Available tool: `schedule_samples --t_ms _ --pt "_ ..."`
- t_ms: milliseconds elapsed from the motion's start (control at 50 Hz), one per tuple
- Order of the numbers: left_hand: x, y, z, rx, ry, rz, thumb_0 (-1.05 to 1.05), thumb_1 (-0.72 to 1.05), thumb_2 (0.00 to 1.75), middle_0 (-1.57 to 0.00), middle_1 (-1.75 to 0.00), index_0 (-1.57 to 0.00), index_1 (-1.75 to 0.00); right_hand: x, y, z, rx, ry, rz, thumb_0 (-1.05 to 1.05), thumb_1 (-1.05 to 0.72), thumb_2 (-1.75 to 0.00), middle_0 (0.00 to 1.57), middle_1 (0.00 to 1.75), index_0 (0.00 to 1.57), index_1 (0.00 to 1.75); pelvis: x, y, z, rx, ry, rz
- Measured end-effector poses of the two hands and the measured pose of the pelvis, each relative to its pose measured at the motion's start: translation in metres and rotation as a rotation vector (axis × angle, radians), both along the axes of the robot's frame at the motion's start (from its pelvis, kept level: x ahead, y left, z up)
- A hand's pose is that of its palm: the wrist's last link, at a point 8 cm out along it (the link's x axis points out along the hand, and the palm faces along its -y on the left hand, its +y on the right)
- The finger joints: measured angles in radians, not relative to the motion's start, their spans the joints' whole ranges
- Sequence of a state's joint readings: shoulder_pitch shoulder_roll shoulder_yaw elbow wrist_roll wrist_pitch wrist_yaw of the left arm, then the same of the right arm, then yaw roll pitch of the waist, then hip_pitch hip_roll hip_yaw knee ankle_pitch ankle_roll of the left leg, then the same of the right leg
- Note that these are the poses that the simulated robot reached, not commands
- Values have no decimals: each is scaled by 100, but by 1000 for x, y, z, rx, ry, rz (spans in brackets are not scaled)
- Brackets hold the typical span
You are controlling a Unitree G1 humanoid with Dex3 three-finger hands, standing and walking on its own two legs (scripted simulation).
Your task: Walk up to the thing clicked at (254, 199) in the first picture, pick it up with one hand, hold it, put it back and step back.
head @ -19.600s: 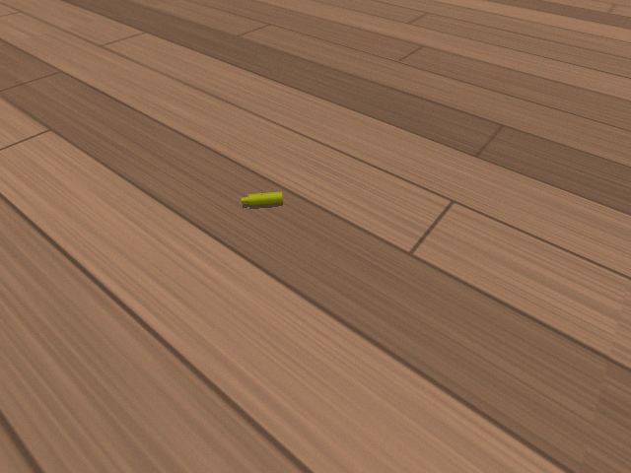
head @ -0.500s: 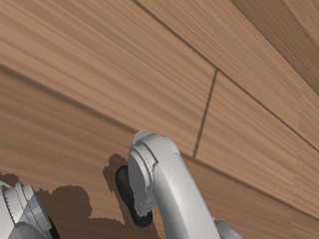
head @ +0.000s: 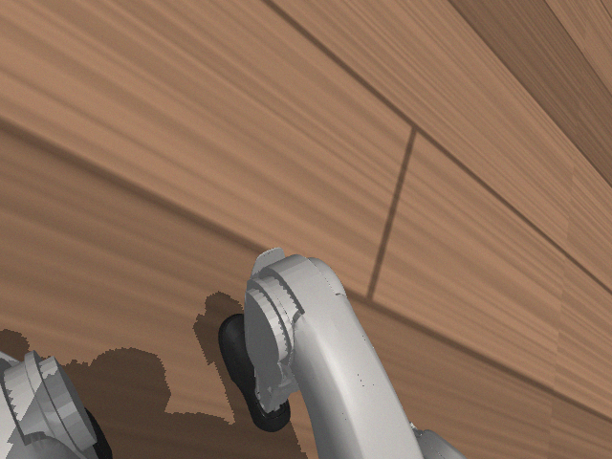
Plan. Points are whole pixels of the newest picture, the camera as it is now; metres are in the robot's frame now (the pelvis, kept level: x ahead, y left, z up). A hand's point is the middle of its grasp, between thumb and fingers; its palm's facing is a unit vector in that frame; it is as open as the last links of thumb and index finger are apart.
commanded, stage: close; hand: left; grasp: from above
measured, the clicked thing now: out of the picture +0.47 +0.32 -0.28
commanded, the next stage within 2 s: settle in 0.74 s
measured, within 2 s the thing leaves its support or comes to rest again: leaves its support in 1.18 s
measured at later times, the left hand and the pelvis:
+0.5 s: hand out of the picture +0.46 +0.30 -0.27, palm faces -0.45 -0.14 -0.88, open 8.6 cm; pelvis -0.01 +0.00 +0.00, yaw +0 degrees
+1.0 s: hand out of the picture +0.46 +0.31 -0.26, palm faces -0.45 -0.16 -0.88, open 8.5 cm; pelvis +0.00 +0.00 +0.00, yaw +0 degrees
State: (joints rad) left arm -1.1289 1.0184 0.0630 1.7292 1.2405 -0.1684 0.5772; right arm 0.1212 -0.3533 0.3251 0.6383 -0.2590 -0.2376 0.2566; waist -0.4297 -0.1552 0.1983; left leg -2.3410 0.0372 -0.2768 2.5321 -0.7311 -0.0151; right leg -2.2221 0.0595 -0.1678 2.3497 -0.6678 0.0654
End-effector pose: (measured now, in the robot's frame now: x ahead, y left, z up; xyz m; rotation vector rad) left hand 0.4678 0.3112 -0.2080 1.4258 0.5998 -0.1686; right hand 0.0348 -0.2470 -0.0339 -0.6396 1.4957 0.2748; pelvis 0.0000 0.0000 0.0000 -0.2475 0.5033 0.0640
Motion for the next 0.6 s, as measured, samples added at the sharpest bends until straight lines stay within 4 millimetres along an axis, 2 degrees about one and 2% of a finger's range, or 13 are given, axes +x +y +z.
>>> schedule_samples --t_ms 320,440,600 --pt "-7 -7 2 -8 -18 -58 0 17 56 -53 -74 -57 -69 10 6 -6 10 -51 33 0 -90 -90 20 30 20 30 -4 0 -2 -3 -23 -3" --pt "-8 -4 0 14 -14 -36 0 24 51 -59 -71 -64 -65 7 3 -6 7 -49 34 0 -90 -90 20 30 20 30 -6 0 -3 1 -23 -3" --pt "-3 -3 2 5 -12 -14 1 24 42 -65 -67 -70 -60 1 0 0 -6 -26 15 0 -90 -90 20 30 20 30 -4 0 0 1 -13 -6"
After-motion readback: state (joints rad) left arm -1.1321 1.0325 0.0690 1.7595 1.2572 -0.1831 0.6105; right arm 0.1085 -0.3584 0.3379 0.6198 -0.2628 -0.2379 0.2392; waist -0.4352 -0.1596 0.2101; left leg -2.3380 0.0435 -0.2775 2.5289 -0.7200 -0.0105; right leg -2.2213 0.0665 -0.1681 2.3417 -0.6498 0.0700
